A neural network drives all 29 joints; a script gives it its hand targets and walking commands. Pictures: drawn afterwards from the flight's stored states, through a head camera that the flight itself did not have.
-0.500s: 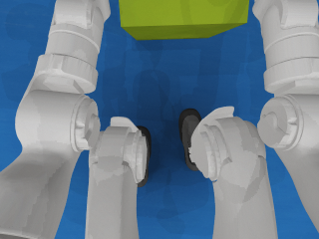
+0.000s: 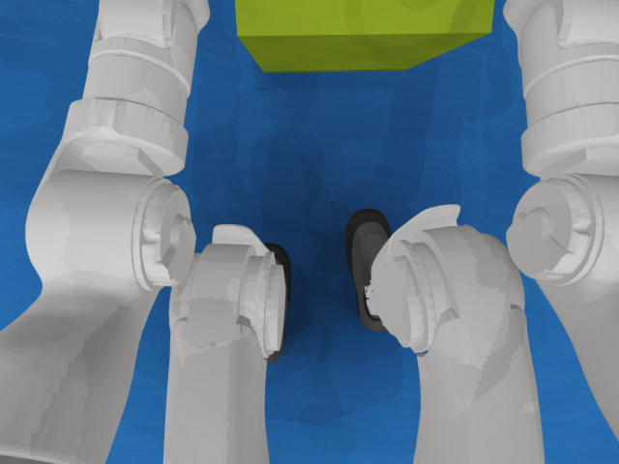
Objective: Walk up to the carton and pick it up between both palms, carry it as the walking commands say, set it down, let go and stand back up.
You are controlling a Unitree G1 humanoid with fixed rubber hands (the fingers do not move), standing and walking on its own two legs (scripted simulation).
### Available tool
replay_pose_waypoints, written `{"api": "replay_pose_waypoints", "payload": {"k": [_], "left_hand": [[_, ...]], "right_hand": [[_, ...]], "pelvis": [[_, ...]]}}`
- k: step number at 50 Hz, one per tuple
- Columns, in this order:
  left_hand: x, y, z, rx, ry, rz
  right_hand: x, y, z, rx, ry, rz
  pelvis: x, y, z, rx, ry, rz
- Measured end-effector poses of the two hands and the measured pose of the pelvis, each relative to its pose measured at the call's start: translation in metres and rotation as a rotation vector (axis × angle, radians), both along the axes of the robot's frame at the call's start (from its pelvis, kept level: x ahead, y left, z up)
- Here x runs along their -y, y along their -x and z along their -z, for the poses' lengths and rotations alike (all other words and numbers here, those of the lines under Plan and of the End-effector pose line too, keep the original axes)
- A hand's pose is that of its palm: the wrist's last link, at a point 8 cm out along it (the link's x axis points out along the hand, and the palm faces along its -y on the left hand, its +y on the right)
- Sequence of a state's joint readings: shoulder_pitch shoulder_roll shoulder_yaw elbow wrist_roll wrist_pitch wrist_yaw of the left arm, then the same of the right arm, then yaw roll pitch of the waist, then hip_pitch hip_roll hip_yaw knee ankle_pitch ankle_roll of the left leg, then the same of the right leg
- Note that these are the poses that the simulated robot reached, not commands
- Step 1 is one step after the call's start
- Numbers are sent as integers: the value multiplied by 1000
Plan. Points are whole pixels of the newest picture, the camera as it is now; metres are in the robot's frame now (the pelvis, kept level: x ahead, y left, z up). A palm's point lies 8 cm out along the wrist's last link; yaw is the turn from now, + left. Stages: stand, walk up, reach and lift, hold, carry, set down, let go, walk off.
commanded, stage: set down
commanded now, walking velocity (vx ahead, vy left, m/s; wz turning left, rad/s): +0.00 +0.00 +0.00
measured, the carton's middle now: out of the picture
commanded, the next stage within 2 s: none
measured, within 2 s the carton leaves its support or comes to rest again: neither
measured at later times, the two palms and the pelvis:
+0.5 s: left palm out of the picture +0.58 +0.09 -0.16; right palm out of the picture +0.55 -0.21 -0.15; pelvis +0.00 +0.00 +0.00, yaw +0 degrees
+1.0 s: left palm out of the picture +0.58 +0.09 -0.16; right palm out of the picture +0.55 -0.21 -0.16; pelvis +0.00 +0.00 +0.00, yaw +0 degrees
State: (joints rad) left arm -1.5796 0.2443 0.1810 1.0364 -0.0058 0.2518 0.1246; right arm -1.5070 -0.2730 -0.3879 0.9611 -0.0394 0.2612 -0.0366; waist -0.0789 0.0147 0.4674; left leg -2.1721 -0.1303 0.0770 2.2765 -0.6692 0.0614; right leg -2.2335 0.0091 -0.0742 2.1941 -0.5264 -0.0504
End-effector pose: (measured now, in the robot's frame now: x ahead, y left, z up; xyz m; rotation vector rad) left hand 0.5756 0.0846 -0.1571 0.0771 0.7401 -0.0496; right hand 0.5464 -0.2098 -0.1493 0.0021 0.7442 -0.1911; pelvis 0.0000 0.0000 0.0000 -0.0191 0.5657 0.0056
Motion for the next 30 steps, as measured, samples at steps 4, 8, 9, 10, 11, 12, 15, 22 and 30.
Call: {"api": "replay_pose_waypoints", "payload": {"k": [4,8,9,10,11,12,15,22,30], "left_hand": [[-1,0,1,4,12,1],[-1,0,2,9,23,2],[-1,0,2,10,25,3],[-1,0,2,11,28,3],[-2,0,2,12,30,4],[-2,0,3,13,32,4],[-2,0,3,17,38,6],[-3,0,4,23,47,10],[-3,0,5,29,50,16]], "right_hand": [[1,0,1,4,-6,-3],[1,0,1,7,-13,-7],[1,0,1,8,-15,-8],[1,0,1,9,-17,-9],[2,0,2,10,-18,-10],[2,0,2,11,-20,-11],[2,0,2,13,-25,-13],[3,0,3,17,-33,-18],[3,0,3,21,-35,-19]], "pelvis": [[-1,0,1,7,1,1],[-1,1,2,14,2,1],[-1,1,2,16,2,1],[-1,1,2,18,2,2],[-1,1,2,19,3,2],[-1,1,2,21,3,2],[-1,1,3,26,3,2],[-1,2,4,36,4,2],[-1,2,5,41,5,3]]}}
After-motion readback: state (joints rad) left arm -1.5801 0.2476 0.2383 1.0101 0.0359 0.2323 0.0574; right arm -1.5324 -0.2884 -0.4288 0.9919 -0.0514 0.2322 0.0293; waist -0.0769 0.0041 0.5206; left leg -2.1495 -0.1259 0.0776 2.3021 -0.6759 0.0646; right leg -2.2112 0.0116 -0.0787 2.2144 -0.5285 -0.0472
